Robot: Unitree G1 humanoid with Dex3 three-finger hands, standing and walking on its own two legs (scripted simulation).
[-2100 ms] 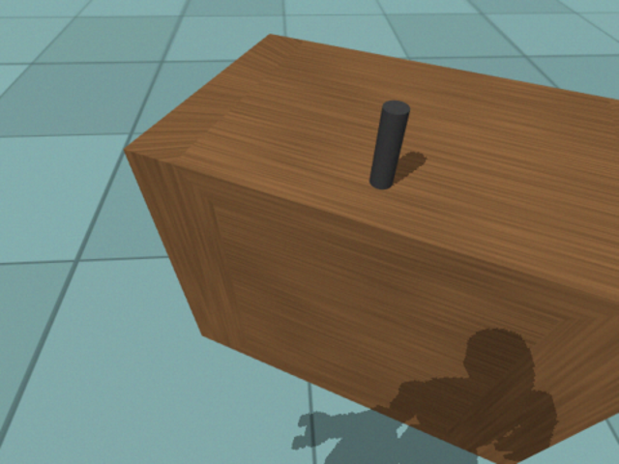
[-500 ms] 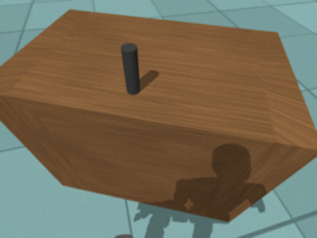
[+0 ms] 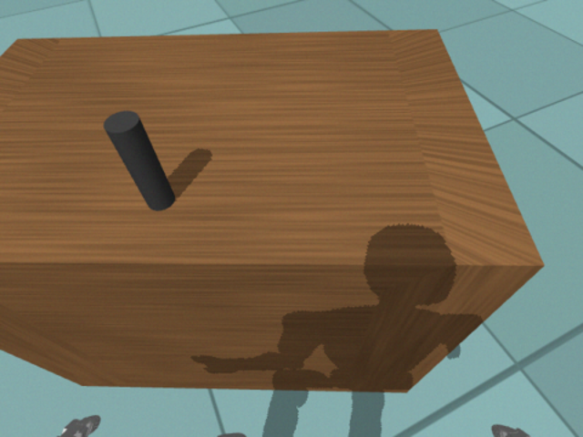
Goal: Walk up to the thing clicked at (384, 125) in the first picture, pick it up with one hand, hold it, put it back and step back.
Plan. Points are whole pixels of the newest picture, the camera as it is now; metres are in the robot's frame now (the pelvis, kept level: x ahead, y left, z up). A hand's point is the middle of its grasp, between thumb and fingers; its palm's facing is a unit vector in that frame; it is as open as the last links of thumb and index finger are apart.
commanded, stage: walk up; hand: left
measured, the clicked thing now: (143, 165) +0.46 +0.21 +0.12
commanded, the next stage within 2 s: stand in 1.56 s
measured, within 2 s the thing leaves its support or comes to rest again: neither
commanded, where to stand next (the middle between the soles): +0.03 +0.02 m, yaw -2 degrees
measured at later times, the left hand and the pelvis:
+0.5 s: hand out of the picture +0.10 +0.27 -0.14, palm faces -0.08 -0.93 -0.35, open 7.4 cm; pelvis -0.02 +0.02 +0.01, yaw -3 degrees
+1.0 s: hand out of the picture +0.06 +0.28 -0.14, palm faces -0.09 -0.93 -0.35, open 7.4 cm; pelvis -0.02 +0.03 +0.02, yaw -4 degrees
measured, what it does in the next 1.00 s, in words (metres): steps on the spot: left foot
